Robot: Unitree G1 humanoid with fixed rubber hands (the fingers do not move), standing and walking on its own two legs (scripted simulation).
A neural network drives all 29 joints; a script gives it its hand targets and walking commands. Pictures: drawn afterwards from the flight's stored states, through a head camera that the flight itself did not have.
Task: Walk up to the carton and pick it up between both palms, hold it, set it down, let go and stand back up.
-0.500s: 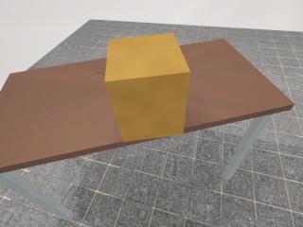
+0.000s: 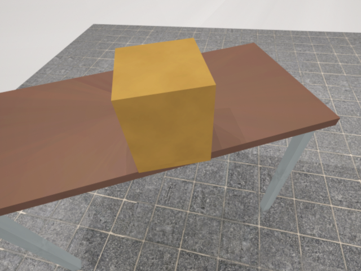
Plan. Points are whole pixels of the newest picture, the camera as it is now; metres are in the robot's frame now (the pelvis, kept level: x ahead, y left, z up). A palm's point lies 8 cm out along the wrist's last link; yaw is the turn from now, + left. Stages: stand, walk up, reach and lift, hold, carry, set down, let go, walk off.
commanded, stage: walk up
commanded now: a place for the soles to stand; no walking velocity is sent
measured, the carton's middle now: (165, 107) +0.49 +0.06 +0.10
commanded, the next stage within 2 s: reach and lift in 0.08 s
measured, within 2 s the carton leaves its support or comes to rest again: neither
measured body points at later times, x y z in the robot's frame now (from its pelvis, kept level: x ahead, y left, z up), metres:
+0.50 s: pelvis -0.02 -0.02 +0.01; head -0.02 -0.01 +0.46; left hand +0.14 +0.21 -0.09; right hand +0.18 -0.20 -0.10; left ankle -0.01 +0.05 -0.73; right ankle -0.01 -0.10 -0.73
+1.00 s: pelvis -0.03 -0.03 +0.01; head -0.03 -0.02 +0.46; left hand +0.14 +0.22 -0.05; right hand +0.15 -0.21 -0.07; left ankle -0.01 +0.05 -0.73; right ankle -0.01 -0.10 -0.73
